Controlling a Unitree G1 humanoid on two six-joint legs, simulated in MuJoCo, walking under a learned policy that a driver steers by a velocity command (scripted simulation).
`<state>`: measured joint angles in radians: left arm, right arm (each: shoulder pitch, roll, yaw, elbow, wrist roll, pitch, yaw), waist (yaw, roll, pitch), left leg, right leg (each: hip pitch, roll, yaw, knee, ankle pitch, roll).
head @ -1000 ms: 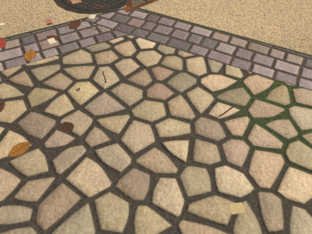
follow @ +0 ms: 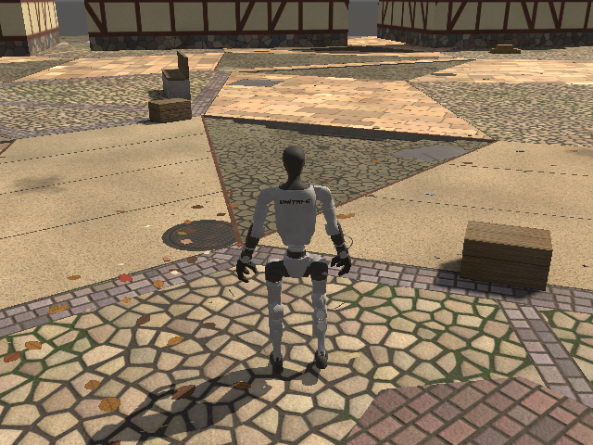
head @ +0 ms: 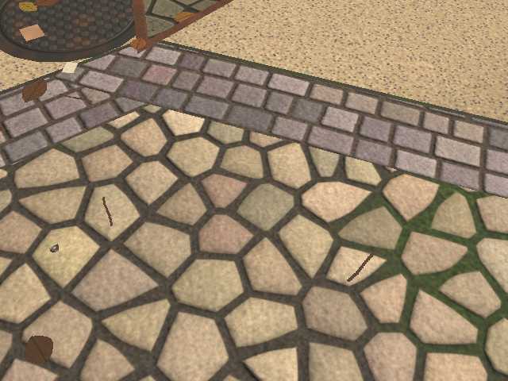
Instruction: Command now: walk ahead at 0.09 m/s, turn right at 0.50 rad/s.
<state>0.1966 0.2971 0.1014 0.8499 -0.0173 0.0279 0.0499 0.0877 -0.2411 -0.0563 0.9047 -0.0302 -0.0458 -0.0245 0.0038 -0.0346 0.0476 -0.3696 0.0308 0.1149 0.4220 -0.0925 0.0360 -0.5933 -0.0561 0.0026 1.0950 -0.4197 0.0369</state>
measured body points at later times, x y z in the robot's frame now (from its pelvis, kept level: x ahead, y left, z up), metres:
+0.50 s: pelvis +0.03 -0.04 +0.01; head +0.06 -0.08 +0.46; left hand +0.24 +0.20 -0.08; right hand +0.10 -0.36 -0.12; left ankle +0.10 +0.11 -0.67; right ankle +0.03 -0.13 -0.74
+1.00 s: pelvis +0.04 -0.02 +0.01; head +0.08 -0.03 +0.45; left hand +0.32 +0.14 -0.10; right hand -0.01 -0.32 -0.11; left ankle +0.11 +0.09 -0.74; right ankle -0.03 -0.15 -0.71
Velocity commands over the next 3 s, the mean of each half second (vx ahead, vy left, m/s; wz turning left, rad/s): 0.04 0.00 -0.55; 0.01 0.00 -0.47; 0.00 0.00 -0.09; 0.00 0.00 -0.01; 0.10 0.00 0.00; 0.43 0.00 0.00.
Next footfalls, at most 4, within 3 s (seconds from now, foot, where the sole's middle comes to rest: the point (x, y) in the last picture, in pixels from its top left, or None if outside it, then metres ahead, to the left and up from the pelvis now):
0.22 right None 0.07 -0.14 -0.77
0.68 left None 0.14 0.07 -0.77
1.06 right None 0.01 -0.16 -0.77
2.92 right None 0.36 -0.35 -0.77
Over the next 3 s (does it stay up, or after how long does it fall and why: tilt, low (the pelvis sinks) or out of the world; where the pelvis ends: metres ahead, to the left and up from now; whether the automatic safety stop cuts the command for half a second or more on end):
stays up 0.28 -0.20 -0.02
